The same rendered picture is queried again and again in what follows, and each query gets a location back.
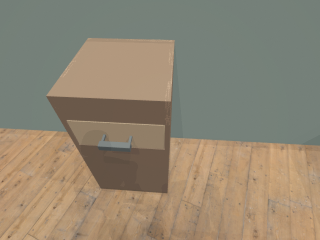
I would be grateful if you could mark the drawer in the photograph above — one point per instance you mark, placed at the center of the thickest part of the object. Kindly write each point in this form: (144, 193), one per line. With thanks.
(143, 135)

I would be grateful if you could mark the handle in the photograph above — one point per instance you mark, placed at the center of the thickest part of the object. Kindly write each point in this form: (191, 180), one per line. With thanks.
(115, 146)

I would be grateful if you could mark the cabinet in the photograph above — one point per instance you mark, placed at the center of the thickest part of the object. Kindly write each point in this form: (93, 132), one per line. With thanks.
(120, 81)

